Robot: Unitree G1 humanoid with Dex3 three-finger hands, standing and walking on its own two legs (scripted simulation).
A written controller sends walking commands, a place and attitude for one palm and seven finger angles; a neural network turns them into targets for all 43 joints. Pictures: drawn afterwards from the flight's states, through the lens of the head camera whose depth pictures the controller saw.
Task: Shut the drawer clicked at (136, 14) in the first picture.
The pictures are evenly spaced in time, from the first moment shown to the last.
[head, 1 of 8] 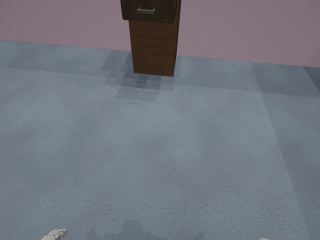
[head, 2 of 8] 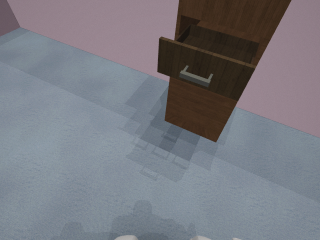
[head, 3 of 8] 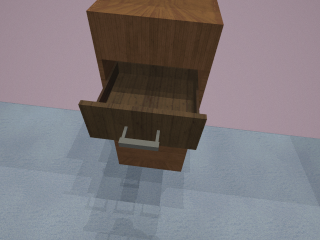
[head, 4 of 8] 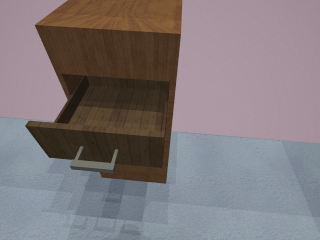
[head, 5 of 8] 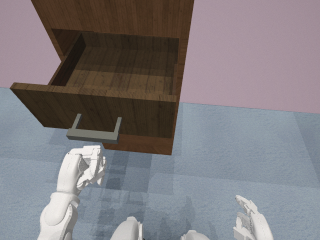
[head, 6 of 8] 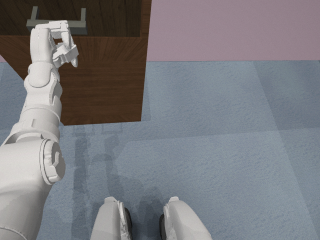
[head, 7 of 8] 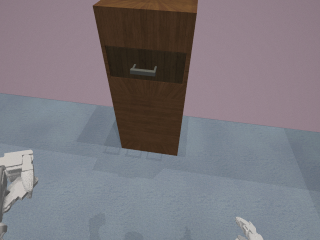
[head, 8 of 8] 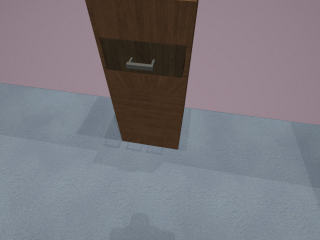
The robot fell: no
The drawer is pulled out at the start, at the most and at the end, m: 0.25 0.25 0.00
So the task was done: yes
